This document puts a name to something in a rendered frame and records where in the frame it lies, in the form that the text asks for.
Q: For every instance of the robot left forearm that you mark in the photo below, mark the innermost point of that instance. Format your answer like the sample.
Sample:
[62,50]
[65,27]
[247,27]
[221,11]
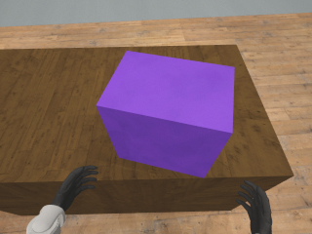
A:
[49,221]

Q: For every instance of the robot right hand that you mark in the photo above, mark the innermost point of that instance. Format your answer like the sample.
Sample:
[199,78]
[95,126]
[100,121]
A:
[259,210]

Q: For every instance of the carton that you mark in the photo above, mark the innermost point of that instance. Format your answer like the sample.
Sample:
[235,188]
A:
[171,113]

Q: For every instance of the robot left hand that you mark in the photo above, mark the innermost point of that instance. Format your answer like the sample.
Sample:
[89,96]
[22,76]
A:
[72,186]

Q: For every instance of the pedestal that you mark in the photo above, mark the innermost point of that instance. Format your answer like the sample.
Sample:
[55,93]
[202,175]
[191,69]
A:
[50,126]

